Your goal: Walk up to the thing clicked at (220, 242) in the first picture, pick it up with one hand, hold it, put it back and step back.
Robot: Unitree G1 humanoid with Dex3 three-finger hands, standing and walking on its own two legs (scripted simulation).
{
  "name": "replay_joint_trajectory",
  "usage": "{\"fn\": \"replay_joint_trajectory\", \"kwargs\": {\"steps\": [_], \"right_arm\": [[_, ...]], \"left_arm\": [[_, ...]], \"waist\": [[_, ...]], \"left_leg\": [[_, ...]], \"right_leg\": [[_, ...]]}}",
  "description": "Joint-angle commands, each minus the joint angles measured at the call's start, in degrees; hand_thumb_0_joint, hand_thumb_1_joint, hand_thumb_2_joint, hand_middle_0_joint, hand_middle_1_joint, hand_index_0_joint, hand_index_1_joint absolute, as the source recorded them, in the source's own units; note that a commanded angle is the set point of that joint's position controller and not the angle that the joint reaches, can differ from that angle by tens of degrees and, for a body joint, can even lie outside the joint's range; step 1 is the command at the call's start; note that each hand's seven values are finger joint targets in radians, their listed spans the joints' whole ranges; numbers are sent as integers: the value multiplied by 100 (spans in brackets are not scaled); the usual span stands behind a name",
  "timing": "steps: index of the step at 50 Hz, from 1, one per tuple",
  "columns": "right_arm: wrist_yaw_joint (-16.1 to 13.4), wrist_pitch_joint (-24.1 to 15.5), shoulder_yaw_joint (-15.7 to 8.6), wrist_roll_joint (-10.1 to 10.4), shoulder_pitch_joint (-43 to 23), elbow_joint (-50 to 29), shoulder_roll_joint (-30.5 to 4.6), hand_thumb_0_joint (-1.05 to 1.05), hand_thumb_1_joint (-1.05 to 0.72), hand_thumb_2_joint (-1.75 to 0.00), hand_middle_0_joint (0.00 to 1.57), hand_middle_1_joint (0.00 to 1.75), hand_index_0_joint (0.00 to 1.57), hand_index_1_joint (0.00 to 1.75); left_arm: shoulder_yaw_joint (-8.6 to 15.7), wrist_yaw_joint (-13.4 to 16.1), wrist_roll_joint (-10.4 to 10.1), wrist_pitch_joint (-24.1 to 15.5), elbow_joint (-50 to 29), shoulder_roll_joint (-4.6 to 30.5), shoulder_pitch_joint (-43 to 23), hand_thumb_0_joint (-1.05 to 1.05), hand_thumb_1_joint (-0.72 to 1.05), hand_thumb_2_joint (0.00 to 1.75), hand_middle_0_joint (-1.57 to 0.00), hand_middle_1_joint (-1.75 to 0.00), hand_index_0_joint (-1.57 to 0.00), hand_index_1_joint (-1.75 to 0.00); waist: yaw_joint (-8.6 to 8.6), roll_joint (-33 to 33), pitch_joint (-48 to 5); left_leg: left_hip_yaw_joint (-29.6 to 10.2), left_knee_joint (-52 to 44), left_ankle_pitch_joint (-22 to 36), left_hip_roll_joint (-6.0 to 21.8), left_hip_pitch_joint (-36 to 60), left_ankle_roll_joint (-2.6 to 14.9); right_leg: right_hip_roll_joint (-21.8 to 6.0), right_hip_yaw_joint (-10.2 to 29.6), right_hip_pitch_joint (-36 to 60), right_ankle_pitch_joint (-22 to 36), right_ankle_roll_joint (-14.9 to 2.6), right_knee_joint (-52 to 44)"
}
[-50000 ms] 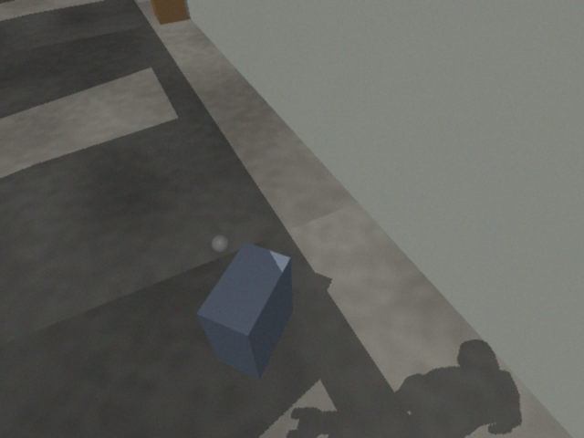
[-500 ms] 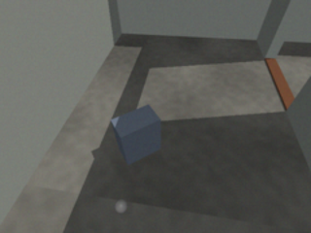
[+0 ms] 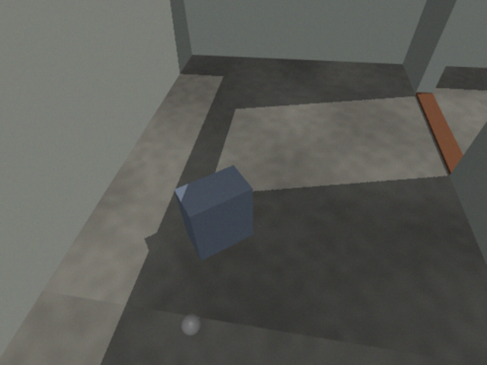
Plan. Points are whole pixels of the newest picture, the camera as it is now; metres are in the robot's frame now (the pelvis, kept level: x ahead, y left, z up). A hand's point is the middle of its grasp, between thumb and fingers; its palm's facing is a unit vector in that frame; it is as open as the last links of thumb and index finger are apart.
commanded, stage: stand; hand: left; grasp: from above
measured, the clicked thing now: (191, 324) +0.44 +0.24 -0.75
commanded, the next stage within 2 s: rise first in 0.12 s
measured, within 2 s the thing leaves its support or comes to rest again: neither
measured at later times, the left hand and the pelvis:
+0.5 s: hand out of the picture +0.15 +0.25 -0.17, palm faces -0.04 -0.94 -0.35, open 9.8 cm; pelvis -0.02 +0.00 -0.02, yaw +1 degrees
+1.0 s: hand out of the picture +0.11 +0.26 -0.22, palm faces -0.15 -0.87 -0.46, open 14.2 cm; pelvis -0.02 +0.01 -0.09, yaw +1 degrees
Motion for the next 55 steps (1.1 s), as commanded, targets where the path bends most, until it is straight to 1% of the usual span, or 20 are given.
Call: {"fn": "replay_joint_trajectory", "kwargs": {"steps": [1,11,12,13,14,15,17,19,21,23,24,27,29,31,33,38,42,48,53,55], "right_arm": [[-63,-121,-206,-3,-260,-321,-1214,0,-90,-90,20,30,20,30],[-46,-116,-203,-7,-220,-312,-1196,0,-93,-92,20,30,20,30],[-169,-380,30,397,-76,-1937,-261,0,-99,-92,20,30,20,30],[-226,-364,0,416,222,-1638,-429,0,-94,-91,20,30,20,30],[-255,-286,-62,400,379,-1578,-603,0,-94,-91,20,30,20,30],[-244,-231,-148,390,427,-1723,-613,0,-91,-90,20,30,20,30],[-312,-266,-303,324,603,-1929,-608,0,-93,-91,20,30,20,30],[-264,-292,-419,201,768,-2096,-566,0,-93,-90,20,30,20,30],[-240,-295,-500,189,800,-2407,-529,0,-95,-91,20,30,20,30],[-225,-284,-489,223,733,-2655,-440,0,-93,-91,20,30,20,30],[-209,-285,-467,220,679,-2752,-402,0,-91,-90,20,30,20,30],[-172,-334,-485,261,507,-3086,-413,0,-91,-90,20,30,20,30],[-153,-386,-464,264,546,-3196,-342,0,-90,-90,20,30,20,30],[-143,-476,-480,241,595,-3245,-361,0,-89,-90,20,30,20,30],[-146,-581,-528,194,646,-3313,-331,0,-88,-90,20,30,20,30],[-182,-773,-559,144,661,-3564,-265,0,-87,-89,20,30,20,30],[-205,-823,-571,144,626,-3723,-248,0,-88,-90,20,30,20,30],[-255,-929,-518,135,556,-3852,-203,0,-91,-90,20,30,20,30],[-261,-1102,-476,81,464,-3903,-199,0,-89,-90,20,30,20,30],[-241,-1199,-479,41,409,-3874,-204,0,-88,-89,20,30,20,30]], "left_arm": [[247,69,-15,-145,-332,1233,-202,0,90,90,-20,-30,-20,-30],[251,69,-11,-148,-337,1249,-200,0,82,94,-13,-38,-14,-38],[267,156,-312,-666,-2347,258,-2211,0,74,100,-19,-46,-15,-46],[337,174,-271,-575,-1880,532,-2679,0,66,98,-18,-54,-15,-54],[655,202,-169,-318,-884,997,-1715,0,58,99,-16,-62,-13,-62],[789,123,-101,-251,-660,1123,-1338,0,50,95,-15,-70,-14,-70],[1035,25,114,-288,-1094,1560,-1737,0,34,95,-10,-86,-11,-86],[1057,-141,481,-140,-398,1278,-846,0,18,96,-3,-102,-7,-97],[1241,-188,710,-51,-874,1382,-510,0,2,98,-1,-109,-5,-104],[1157,-103,750,150,-1154,1128,-312,0,-10,97,-2,-111,-6,-106],[1004,-63,758,279,-1234,867,-362,0,-18,95,-3,-111,-7,-107],[1033,60,857,560,-1732,996,-641,0,-42,99,-6,-108,-7,-107],[955,97,859,700,-1906,815,-418,0,-54,98,-7,-109,-8,-108],[857,102,883,729,-2116,700,-550,0,-56,98,-7,-107,-7,-107],[1049,132,981,655,-2529,876,-671,0,-57,99,-7,-107,-7,-107],[1138,181,1229,572,-3377,917,-101,0,-57,100,-6,-108,-6,-108],[1092,198,1359,762,-3992,838,450,0,-59,100,-7,-108,-6,-109],[934,201,1478,1136,-4386,688,782,0,-58,98,-7,-107,-7,-107],[903,229,1731,1045,-4238,784,173,0,-54,95,-6,-109,-7,-108],[961,258,1974,840,-4010,924,-229,0,-54,96,-5,-109,-6,-108]], "waist": [[8,-76,-319],[-10,-45,-338],[-640,-7,168],[-464,-180,-120],[-369,-387,56],[-182,-321,-26],[-108,-118,-919],[-114,-156,-1174],[189,64,-1865],[226,345,-1778],[137,246,-1531],[24,184,-1377],[-6,8,-1329],[-98,-60,-1265],[-118,24,-1552],[-60,278,-2064],[-38,459,-2190],[-189,230,-2104],[-315,271,-1907],[-354,285,-1958]], "left_leg": [[-547,-197,1061,667,131,194],[-564,-233,905,653,101,179],[55,215,77,-215,-723,194],[28,314,37,-218,-676,226],[41,423,-148,-265,-922,252],[49,607,-38,-241,-1086,235],[15,892,325,-257,-967,212],[-60,1364,593,-285,-1348,193],[-64,1544,971,-347,-1288,153],[-76,1536,950,-350,-1366,86],[-97,1588,783,-319,-1537,83],[-144,1816,356,-246,-1864,86],[-177,1969,176,-224,-2073,100],[-193,2265,14,-191,-2361,105],[-216,2614,-20,-181,-2520,113],[-254,3291,53,-147,-2910,110],[-357,3367,116,-92,-2925,75],[-387,3756,-65,-89,-3382,137],[-432,4286,-559,-57,-4113,147],[-415,4727,-775,-78,-4562,154]], "right_leg": [[-741,576,-116,1110,-150,-228],[-724,574,-99,1006,-167,-249],[78,142,-1332,466,-80,110],[53,84,-1029,354,-61,144],[79,40,-1066,59,-95,154],[83,32,-1167,56,-113,344],[55,93,-1082,466,-113,694],[54,74,-1260,764,-124,1158],[47,87,-985,1052,-153,1414],[84,64,-1188,904,-180,1432],[108,31,-1409,714,-175,1446],[151,-28,-1867,220,-176,1672],[162,-66,-2074,4,-173,1832],[181,-75,-2467,-150,-146,2129],[153,-53,-2694,-174,-151,2472],[122,-1,-3251,-125,-144,3227],[145,-16,-3452,-210,-159,3414],[141,-18,-3706,-282,-129,3613],[139,-11,-4581,-728,-159,4178],[129,9,-5077,-886,-148,4601]]}}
